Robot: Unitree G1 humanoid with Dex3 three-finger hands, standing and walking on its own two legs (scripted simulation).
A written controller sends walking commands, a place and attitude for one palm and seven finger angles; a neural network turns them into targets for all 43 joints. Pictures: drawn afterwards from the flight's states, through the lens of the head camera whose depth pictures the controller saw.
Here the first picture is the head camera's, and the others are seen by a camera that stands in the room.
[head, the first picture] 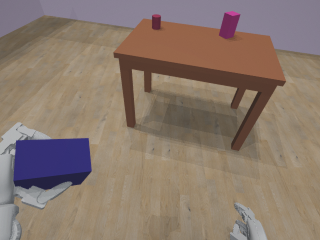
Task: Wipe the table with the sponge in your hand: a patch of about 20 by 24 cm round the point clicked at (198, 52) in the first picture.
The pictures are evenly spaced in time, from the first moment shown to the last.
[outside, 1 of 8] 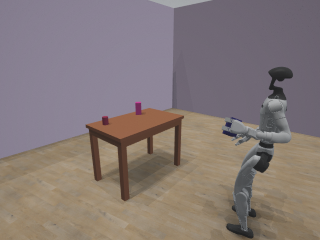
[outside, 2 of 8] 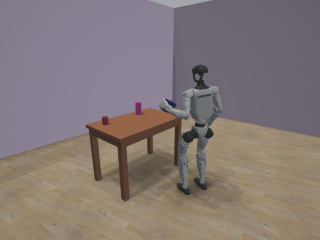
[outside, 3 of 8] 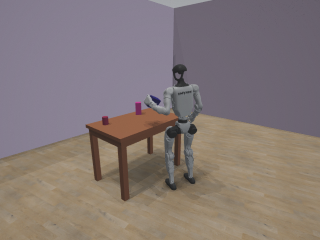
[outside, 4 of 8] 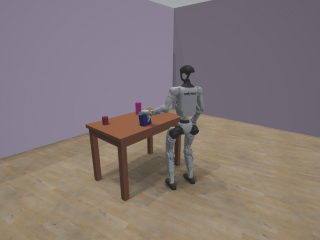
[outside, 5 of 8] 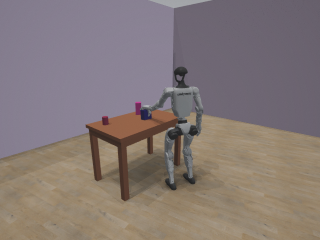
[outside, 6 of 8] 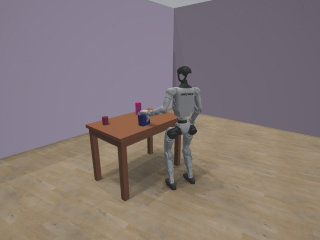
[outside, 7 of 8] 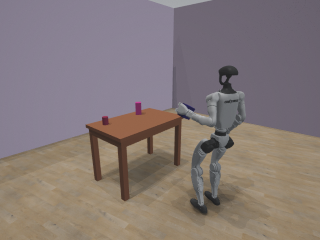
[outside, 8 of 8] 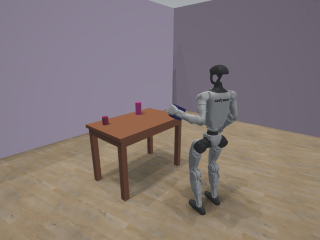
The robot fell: no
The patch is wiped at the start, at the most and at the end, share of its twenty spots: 0.00 0.90 0.90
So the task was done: yes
